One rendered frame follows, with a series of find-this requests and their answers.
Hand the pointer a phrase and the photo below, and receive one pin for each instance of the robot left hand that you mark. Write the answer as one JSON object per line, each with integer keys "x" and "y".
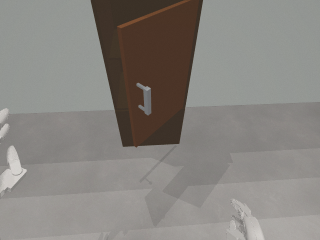
{"x": 11, "y": 177}

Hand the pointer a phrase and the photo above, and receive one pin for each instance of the robot right hand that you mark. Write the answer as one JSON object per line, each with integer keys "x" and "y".
{"x": 249, "y": 228}

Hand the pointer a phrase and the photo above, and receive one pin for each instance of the handle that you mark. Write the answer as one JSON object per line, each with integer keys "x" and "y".
{"x": 147, "y": 99}

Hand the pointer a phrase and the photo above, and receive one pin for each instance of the cupboard door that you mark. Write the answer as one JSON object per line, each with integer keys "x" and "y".
{"x": 155, "y": 52}

